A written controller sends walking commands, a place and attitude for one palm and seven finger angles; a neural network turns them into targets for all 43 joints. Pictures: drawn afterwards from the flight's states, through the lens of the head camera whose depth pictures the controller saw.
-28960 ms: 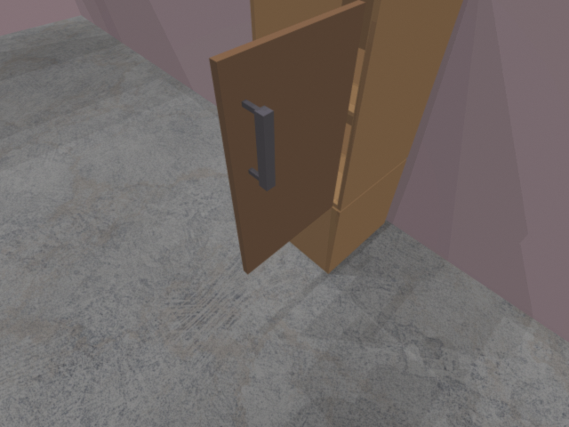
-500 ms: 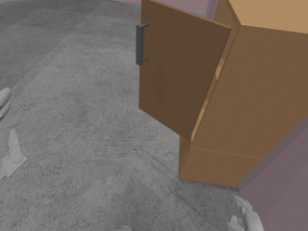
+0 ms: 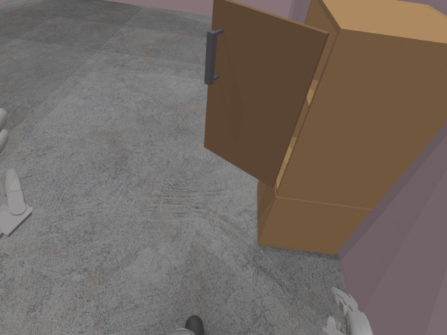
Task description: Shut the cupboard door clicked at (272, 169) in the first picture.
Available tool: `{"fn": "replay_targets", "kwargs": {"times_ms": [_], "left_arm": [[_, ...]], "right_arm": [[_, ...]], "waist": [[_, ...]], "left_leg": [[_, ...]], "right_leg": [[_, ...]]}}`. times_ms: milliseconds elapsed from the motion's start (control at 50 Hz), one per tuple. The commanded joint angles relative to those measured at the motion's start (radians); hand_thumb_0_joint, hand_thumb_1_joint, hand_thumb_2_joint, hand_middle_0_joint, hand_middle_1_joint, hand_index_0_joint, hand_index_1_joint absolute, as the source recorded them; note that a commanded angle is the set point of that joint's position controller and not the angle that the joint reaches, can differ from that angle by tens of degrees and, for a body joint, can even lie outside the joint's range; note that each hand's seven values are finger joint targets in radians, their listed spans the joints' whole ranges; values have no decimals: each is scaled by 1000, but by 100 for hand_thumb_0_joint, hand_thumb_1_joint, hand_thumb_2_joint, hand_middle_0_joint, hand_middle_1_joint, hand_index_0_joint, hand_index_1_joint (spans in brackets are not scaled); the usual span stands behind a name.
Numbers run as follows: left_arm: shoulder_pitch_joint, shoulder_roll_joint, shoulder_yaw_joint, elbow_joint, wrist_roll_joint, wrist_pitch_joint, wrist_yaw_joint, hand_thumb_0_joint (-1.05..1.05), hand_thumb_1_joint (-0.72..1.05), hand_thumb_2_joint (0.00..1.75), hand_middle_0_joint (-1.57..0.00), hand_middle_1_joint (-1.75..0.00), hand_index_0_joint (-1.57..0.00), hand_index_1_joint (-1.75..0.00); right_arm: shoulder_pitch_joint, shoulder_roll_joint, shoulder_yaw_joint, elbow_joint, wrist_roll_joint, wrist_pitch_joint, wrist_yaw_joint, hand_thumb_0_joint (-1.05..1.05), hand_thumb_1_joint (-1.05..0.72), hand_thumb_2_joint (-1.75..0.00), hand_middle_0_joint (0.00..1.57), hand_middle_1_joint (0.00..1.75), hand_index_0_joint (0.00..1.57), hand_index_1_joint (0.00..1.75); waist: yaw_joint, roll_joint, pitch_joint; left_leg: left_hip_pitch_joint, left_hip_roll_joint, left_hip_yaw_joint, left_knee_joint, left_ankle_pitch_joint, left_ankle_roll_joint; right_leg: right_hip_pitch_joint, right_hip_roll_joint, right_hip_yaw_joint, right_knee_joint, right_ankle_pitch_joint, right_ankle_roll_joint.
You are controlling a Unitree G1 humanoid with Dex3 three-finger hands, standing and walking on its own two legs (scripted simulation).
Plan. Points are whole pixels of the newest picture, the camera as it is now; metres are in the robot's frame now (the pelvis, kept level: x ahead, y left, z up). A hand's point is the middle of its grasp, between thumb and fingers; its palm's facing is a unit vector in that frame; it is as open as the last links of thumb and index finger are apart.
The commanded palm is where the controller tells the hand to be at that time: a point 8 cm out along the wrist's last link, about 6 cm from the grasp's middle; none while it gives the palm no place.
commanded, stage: stop stepping back and stand still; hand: left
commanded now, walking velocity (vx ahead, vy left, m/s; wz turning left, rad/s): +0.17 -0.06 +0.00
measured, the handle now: (214, 57) +0.90 +0.04 +0.10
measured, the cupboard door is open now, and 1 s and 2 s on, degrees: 58 58 58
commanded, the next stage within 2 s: let the arm hang, fingers relaxed in 0.62 s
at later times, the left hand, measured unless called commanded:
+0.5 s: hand out of the picture +0.13 +0.30 +0.20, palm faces +0.31 -0.84 -0.45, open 7.4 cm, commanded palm +0.09 +0.35 +0.19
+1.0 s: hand out of the picture +0.02 +0.19 -0.15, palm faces -0.07 -0.99 -0.13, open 7.2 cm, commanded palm none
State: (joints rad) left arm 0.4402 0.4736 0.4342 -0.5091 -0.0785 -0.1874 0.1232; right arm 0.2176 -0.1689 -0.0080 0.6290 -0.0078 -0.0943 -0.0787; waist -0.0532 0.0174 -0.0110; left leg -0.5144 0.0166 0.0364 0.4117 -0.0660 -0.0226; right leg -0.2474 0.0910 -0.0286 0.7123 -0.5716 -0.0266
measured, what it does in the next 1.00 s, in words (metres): steps on the spot: right foot, then left foot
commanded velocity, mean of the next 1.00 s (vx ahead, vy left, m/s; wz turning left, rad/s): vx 0.11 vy -0.04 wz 0.00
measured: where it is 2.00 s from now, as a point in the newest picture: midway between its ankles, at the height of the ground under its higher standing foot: outside the picture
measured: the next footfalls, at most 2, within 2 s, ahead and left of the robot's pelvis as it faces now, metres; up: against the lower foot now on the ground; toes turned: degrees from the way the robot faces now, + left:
right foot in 0.04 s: +0.01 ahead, -0.11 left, +0.01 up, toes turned -7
left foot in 0.22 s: -0.03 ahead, +0.14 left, +0.00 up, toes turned -1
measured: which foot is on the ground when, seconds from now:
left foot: down 0.00-0.02, up 0.04-0.20, down 0.22-1.00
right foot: up 0.00-0.02, down 0.04-0.22, up 0.24-0.58, down 0.60-0.76, up 0.78-0.92, down 0.94-1.00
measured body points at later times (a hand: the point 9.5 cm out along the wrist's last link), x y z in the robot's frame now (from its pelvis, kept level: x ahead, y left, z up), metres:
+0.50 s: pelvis -0.08 +0.06 +0.03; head -0.10 +0.10 +0.48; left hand +0.11 +0.35 +0.22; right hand +0.03 -0.16 -0.05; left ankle -0.03 +0.15 -0.72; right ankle -0.10 -0.05 -0.68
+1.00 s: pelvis -0.09 +0.04 +0.00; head -0.08 +0.05 +0.45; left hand +0.03 +0.24 -0.14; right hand -0.01 -0.21 -0.13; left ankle -0.02 +0.15 -0.72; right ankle -0.07 -0.07 -0.72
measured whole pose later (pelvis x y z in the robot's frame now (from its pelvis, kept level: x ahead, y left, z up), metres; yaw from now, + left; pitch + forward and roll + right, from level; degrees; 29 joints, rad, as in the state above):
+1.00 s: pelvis -0.09 +0.04 +0.00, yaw -2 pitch -1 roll +0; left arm 0.27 0.14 -0.01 0.75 0.00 0.07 0.01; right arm 0.22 -0.22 0.01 0.81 -0.03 0.04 0.00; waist -0.06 -0.02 0.02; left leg -0.41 -0.01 0.02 0.68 -0.33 0.01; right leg -0.33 0.00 -0.02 0.66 -0.32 -0.02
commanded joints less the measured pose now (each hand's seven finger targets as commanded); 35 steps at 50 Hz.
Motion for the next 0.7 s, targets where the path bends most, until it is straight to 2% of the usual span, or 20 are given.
{"fn": "replay_targets", "kwargs": {"times_ms": [0,20,40,60,80,120,160,180,200,220,240,260,300,360,460,520,560,580,620,680], "left_arm": [[227,204,195,-304,-16,-57,13,0,90,90,-20,-30,-20,-30],[212,203,211,-338,-21,-49,21,0,90,90,-20,-30,-20,-30],[90,207,184,-350,-11,-38,27,0,90,90,-20,-30,-20,-30],[8,176,168,-263,-8,-30,43,0,90,90,-20,-30,-20,-30],[-34,165,139,-170,18,-26,53,0,90,90,-20,-30,-20,-30],[-195,136,64,-124,44,-27,63,0,90,90,-20,-30,-20,-30],[-271,109,13,-78,65,-30,75,0,90,90,-20,-30,-20,-30],[-299,103,-6,-137,65,-38,78,0,90,90,-20,-30,-20,-30],[-302,112,14,-206,68,-57,84,0,90,90,-20,-30,-20,-30],[-203,143,48,-177,65,-74,78,0,90,90,-20,-30,-20,-30],[-128,147,69,-207,60,-73,63,0,90,90,-20,-30,-20,-30],[-99,143,67,-278,60,-70,51,0,90,90,-20,-30,-20,-30],[28,133,86,-303,59,-67,50,0,90,90,-20,-30,-20,-30],[114,145,112,-317,62,-66,56,0,90,90,-20,-30,-20,-30],[88,141,106,-177,40,-19,69,0,90,90,-20,-30,-20,-30],[84,139,97,-115,39,10,64,0,90,90,-20,-30,-20,-30],[50,182,126,-139,32,3,65,0,90,90,-20,-30,-20,-30],[30,201,140,-157,24,-15,71,0,90,90,-20,-30,-20,-30],[-49,167,100,-185,28,-24,77,0,90,90,-20,-30,-20,-30],[-19,143,94,-189,37,-36,78,0,90,90,-20,-30,-20,-30]], "right_arm": [[-49,-120,-63,-171,28,-39,36,0,-90,-90,20,30,20,30],[-59,-153,-81,-156,27,-33,36,0,-90,-90,20,30,20,30],[-46,-166,-67,-118,-8,-10,30,0,-90,-90,20,30,20,30],[-77,-116,-30,-131,9,-11,22,0,-90,-90,20,30,20,30],[-70,-128,-20,-129,-5,-11,10,0,-90,-90,20,30,20,30],[-101,-165,-35,-111,0,-24,-16,0,-90,-90,20,30,20,30],[-59,-172,-27,-77,-2,-46,-32,0,-90,-90,20,30,20,30],[-53,-200,-34,-98,1,-59,-38,0,-90,-90,20,30,20,30],[-46,-212,-37,-122,8,-72,-34,0,-90,-90,20,30,20,30],[-54,-186,-32,-133,6,-80,-26,0,-90,-90,20,30,20,30],[-65,-161,-29,-120,-3,-80,-8,0,-90,-90,20,30,20,30],[-89,-165,-34,-133,-4,-78,10,0,-90,-90,20,30,20,30],[-97,-156,-33,-132,3,-68,29,0,-90,-90,20,30,20,30],[-100,-148,-25,-135,-7,-43,27,0,-90,-90,20,30,20,30],[-67,-140,-17,-140,-13,-6,-10,0,-90,-90,20,30,20,30],[-49,-141,-20,-131,-10,10,-9,0,-90,-90,20,30,20,30],[-38,-129,-22,-131,-10,19,-2,0,-90,-90,20,30,20,30],[-44,-136,-21,-132,-8,14,3,0,-90,-90,20,30,20,30],[-75,-153,-41,-127,26,-12,7,0,-90,-90,20,30,20,30],[-90,-140,-20,-115,17,-9,-2,0,-90,-90,20,30,20,30]], "waist": [[84,-47,-200],[78,-289,-114],[20,-221,-35],[24,-202,20],[11,-148,68],[22,-135,123],[7,10,99],[10,217,80],[16,428,71],[14,364,45],[23,266,-4],[28,154,19],[40,108,12],[50,258,-21],[30,267,-16],[22,145,-52],[22,-72,-74],[33,-150,-48],[41,-259,-62],[22,-51,-5]], "left_leg": [[232,-73,173,309,-383,-110],[273,-77,-28,820,-369,-65],[114,-24,-98,1038,-320,-35],[37,36,-129,920,-344,-11],[53,76,-94,731,-351,0],[160,78,-40,441,-391,28],[272,23,33,147,-397,47],[266,84,-133,-41,-540,89],[325,266,-428,-195,-612,156],[318,356,-575,-256,-630,196],[272,345,-628,-287,-711,162],[213,346,-578,-290,-704,162],[157,307,-394,-274,-658,157],[109,241,-211,-300,-649,93],[153,212,-143,-271,-601,64],[98,142,-87,-64,-458,60],[-12,73,-27,260,-314,28],[-55,46,1,380,-254,13],[-15,43,-33,386,-332,8],[226,29,14,129,-81,29]], "right_leg": [[-52,-105,16,-354,-81,-91],[-459,-389,403,-546,-189,-182],[-529,-477,413,-548,-122,-253],[-451,-414,401,-565,-243,-196],[-436,-362,307,-553,-265,-129],[-421,-327,232,-483,-253,-109],[-320,-249,129,-289,-151,-82],[-293,-168,86,-73,-82,-47],[-387,-62,-23,188,16,11],[-417,-69,6,337,55,20],[-388,-78,71,421,111,17],[-371,-99,86,436,170,17],[-298,-102,40,381,248,22],[-134,-54,-67,192,238,16],[56,4,-159,-146,116,2],[215,-74,-61,-346,187,-39],[221,-296,253,-425,172,-147],[199,-397,340,-439,359,-195],[159,-388,316,-372,462,-204],[15,-284,116,-225,616,-91]]}}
